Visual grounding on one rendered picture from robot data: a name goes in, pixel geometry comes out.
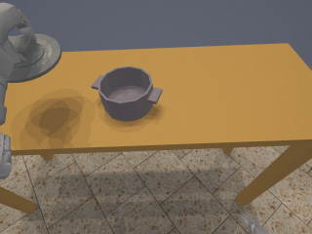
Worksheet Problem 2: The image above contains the pot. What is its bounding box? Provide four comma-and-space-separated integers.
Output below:
91, 65, 163, 122

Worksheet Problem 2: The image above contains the robot left forearm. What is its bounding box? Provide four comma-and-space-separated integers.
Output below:
0, 20, 14, 126

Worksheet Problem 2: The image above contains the left robot upper arm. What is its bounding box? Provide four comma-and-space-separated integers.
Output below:
0, 133, 13, 179

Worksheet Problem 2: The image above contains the lid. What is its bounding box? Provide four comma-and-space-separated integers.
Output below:
7, 33, 62, 83

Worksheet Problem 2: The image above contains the right robot hand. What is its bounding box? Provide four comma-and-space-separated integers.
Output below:
241, 215, 270, 234

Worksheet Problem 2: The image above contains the left robot hand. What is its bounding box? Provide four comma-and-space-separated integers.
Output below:
0, 2, 37, 64

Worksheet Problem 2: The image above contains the knob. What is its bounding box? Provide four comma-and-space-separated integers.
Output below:
5, 36, 36, 59

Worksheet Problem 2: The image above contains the table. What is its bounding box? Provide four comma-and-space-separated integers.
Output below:
0, 43, 312, 214

